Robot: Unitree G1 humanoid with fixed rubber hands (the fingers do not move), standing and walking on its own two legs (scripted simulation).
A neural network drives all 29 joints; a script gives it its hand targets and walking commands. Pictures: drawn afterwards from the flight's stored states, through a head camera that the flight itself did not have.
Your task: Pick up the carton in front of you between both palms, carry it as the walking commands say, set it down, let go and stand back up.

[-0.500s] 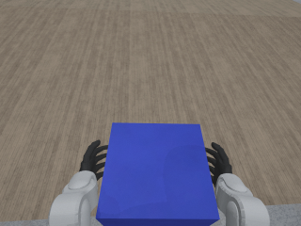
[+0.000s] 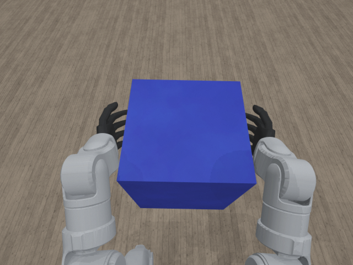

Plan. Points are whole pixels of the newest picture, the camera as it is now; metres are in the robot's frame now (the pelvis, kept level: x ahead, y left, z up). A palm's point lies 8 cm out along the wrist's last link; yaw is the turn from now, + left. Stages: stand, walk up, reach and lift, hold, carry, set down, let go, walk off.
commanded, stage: carry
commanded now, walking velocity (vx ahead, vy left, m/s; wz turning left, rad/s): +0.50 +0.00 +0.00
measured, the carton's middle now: (183, 152) +0.35 +0.01 +0.08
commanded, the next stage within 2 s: none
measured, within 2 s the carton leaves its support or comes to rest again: neither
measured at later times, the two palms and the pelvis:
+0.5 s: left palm (139, 45) +0.71 +0.15 +0.15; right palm (236, 45) +0.69 -0.15 +0.15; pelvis +0.35 +0.02 +0.02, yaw +0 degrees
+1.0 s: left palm out of the picture +1.05 +0.16 +0.20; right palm out of the picture +1.04 -0.14 +0.20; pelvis +0.70 +0.02 +0.04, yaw -1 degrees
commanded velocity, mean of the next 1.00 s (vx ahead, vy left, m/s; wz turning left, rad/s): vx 0.50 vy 0.00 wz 0.00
